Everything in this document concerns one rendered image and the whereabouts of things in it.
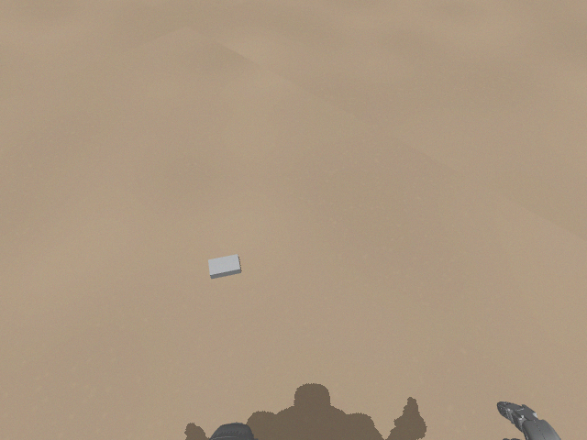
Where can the small box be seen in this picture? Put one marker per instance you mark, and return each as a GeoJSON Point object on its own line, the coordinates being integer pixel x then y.
{"type": "Point", "coordinates": [225, 266]}

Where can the right robot hand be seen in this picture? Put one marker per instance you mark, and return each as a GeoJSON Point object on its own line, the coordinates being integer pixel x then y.
{"type": "Point", "coordinates": [527, 422]}

